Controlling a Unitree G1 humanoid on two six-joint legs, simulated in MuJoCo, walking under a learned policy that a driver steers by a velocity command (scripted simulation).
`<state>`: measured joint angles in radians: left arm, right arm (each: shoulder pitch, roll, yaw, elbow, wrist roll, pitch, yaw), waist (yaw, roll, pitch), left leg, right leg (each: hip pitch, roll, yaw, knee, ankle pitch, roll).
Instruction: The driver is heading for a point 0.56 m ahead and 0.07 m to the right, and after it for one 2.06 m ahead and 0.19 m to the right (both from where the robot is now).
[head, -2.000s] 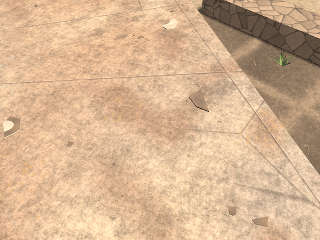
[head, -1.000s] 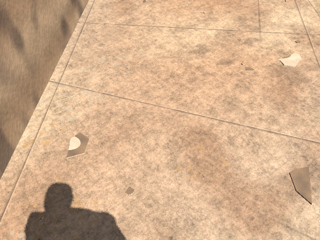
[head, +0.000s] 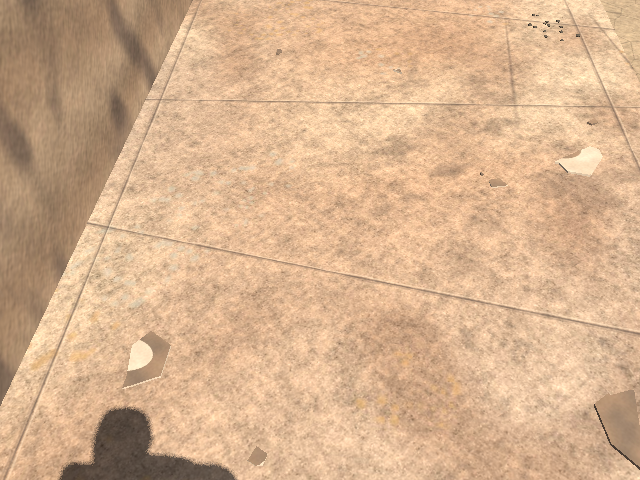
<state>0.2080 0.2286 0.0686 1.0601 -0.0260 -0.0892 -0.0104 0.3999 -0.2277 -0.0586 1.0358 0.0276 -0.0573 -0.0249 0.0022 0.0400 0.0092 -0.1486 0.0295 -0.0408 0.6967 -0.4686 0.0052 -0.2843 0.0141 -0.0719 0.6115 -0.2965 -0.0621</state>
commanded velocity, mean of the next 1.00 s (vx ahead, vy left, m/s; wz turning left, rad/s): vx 0.30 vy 0.00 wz -0.15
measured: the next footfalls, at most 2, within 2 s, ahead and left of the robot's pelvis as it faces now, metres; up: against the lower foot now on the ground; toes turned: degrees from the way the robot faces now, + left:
left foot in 0.48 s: +0.42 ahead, +0.14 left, +0.00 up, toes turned +2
right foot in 1.00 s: +0.47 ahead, -0.10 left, +0.00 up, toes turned -15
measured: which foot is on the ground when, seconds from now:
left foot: up 0.00-0.46, down 0.48-1.00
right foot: down 0.00-0.50, up 0.52-0.98, down 1.00-1.00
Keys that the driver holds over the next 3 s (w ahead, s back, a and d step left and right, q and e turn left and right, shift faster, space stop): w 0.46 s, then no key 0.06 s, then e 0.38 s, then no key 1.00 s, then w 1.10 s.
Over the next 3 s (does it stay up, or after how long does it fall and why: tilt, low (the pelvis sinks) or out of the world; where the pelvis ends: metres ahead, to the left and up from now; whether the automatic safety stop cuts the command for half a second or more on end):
stays up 0.90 -0.06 0.02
